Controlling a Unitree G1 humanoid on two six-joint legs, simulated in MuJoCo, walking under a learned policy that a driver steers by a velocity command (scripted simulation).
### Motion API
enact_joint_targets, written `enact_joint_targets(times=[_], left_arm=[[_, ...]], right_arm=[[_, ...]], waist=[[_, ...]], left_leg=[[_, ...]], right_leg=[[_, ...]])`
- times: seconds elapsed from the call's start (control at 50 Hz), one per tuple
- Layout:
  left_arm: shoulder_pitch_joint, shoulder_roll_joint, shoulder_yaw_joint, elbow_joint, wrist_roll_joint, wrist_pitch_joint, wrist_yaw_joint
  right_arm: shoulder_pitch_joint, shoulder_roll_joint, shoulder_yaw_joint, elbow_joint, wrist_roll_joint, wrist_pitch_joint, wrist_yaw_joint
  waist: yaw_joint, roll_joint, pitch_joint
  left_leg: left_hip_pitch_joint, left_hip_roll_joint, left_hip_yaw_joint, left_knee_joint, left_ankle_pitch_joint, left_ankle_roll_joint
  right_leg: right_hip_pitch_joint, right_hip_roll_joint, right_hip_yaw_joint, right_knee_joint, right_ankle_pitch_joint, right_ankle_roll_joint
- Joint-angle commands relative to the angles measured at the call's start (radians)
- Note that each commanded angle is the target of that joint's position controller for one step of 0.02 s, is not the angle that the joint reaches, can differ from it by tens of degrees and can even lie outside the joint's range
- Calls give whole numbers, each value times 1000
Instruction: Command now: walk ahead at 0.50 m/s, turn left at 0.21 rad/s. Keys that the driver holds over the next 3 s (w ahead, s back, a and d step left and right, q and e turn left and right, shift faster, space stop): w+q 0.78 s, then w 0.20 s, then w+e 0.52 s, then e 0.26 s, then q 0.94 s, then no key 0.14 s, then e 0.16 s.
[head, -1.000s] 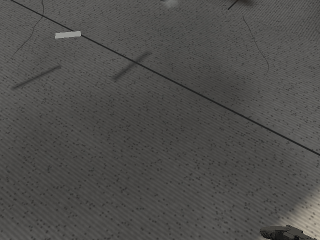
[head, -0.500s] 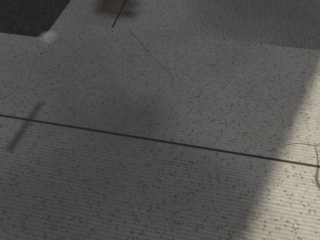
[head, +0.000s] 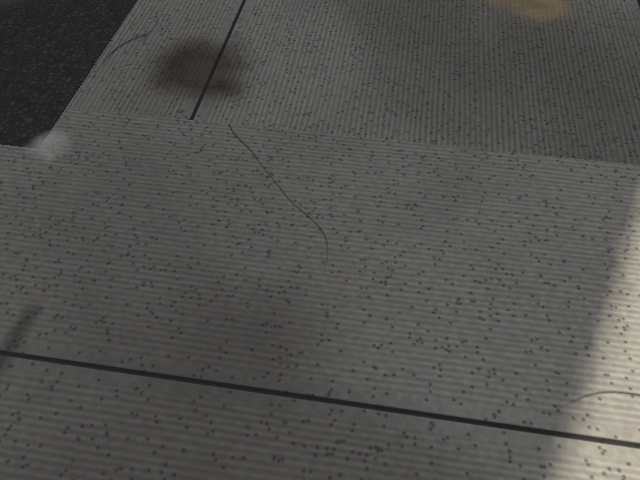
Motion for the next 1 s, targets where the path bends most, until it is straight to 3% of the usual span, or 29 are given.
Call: enact_joint_targets(times=[0.02,0.04,0.06,0.08,0.1,0.14,0.18,0.24,0.3,0.36,0.46,0.52,0.54,0.56,0.58,0.6,0.62,0.64,0.66,0.68,0.72,0.8,0.9,1.0], left_arm=[[-2,165,31,-23,12,-8,12],[-15,165,27,-27,8,-7,13],[9,114,10,-67,-11,-14,10],[58,94,11,-74,-22,-20,-1],[-13,136,12,-87,12,-21,-1],[-124,120,5,-118,4,-34,-14],[-121,99,-3,-128,21,-5,-18],[-138,78,-11,-145,25,24,-23],[-276,75,-15,-194,22,28,-25],[-379,67,-21,-227,14,27,-28],[-500,73,-29,-279,2,12,-31],[-425,106,-20,-271,-2,-1,-26],[-339,126,-12,-245,-4,-7,-18],[-217,154,1,-212,2,-19,-6],[-67,226,20,-202,23,-27,12],[-44,307,40,-209,37,-12,20],[-86,254,40,-204,20,4,15],[-143,158,19,-219,11,6,10],[-181,109,6,-216,9,4,5],[-185,95,2,-208,11,-1,6],[-158,95,2,-181,2,-17,3],[-105,105,12,-147,-10,-40,-8],[-60,103,12,-98,-7,-39,-20],[36,140,18,-29,-12,-21,-16]], right_arm=[[131,-127,-43,-11,3,-21,-14],[286,-147,-55,35,-7,-28,-23],[426,-241,-81,54,-27,-29,-35],[406,-273,-95,66,-1,-17,-28],[303,-230,-87,48,26,-12,-15],[219,-150,-68,38,18,-11,-16],[218,-133,-60,57,20,-20,-24],[258,-165,-70,71,28,-34,-26],[303,-175,-75,79,28,-29,-29],[356,-178,-80,87,29,-25,-30],[417,-184,-85,89,12,-18,-41],[355,-208,-92,64,6,-17,-52],[324,-217,-95,53,6,-20,-49],[306,-213,-92,50,15,-27,-41],[310,-155,-75,26,29,-36,-32],[409,-69,-57,-4,54,-34,-34],[423,-150,-64,17,18,-19,-43],[360,-167,-69,28,4,-11,-38],[307,-150,-65,22,3,-8,-27],[285,-137,-65,18,-3,-1,-18],[280,-125,-62,13,-14,21,-1],[173,-101,-52,-33,-14,33,19],[22,-63,-24,-75,-12,20,29],[-100,-72,-10,-113,-18,9,25]], waist=[[-107,-87,-68],[-179,-61,-145],[-204,69,-260],[-139,272,-324],[-115,97,-202],[-86,-35,-35],[-42,-16,-16],[-38,15,-27],[-73,19,14],[-117,32,7],[-161,47,-2],[-104,66,-16],[-64,64,-47],[0,17,-109],[56,-91,-248],[6,-302,-338],[-29,-229,-278],[-35,-98,-148],[-42,-54,-71],[-51,-90,-43],[-66,-140,-33],[-63,-116,-25],[-41,-113,17],[-14,-118,41]], left_leg=[[232,-95,32,-57,-98,70],[436,-72,-8,-104,-64,105],[703,162,-342,-119,-134,197],[850,338,-831,-267,-81,331],[762,302,-770,-290,-144,313],[521,227,-543,-332,-47,260],[413,148,-435,-356,79,217],[366,108,-376,-382,139,223],[356,79,-367,-412,103,204],[410,59,-369,-385,133,167],[519,77,-420,-291,272,152],[492,91,-464,-217,321,111],[457,75,-467,-149,381,91],[408,19,-428,6,387,66],[304,-43,-348,260,202,39],[8,-194,-211,509,-442,9],[-97,-110,-188,625,-458,18],[-102,-63,-186,645,-361,16],[-82,-33,-171,611,-294,6],[-60,-9,-160,580,-268,-3],[-34,6,-140,568,-241,-16],[-121,25,-135,531,-146,-32],[-82,9,-91,238,14,-39],[28,-5,-1,29,-51,8]], right_leg=[[-14,-291,-17,300,1122,-36],[-111,-262,-56,509,1039,-17],[-369,-185,-113,848,683,18],[-672,13,-95,1142,-117,58],[-780,-69,17,1185,-78,43],[-768,-153,7,1069,32,50],[-693,-185,0,967,41,79],[-691,-191,-35,868,63,122],[-758,-201,-55,712,180,157],[-771,-186,-55,574,297,167],[-764,-142,-50,436,306,151],[-588,-116,-30,331,227,117],[-456,-93,-39,300,191,100],[-274,-109,-26,234,210,73],[-50,-305,162,199,27,22],[163,-557,582,105,-82,-78],[79,-566,702,84,-186,-110],[-50,-517,551,68,-174,-90],[-150,-460,397,44,-44,-70],[-203,-417,286,25,68,-46],[-246,-374,155,6,240,-33],[-225,-383,36,-36,387,-58],[-239,-333,-106,-60,449,-48],[-164,-377,-118,-18,561,-44]])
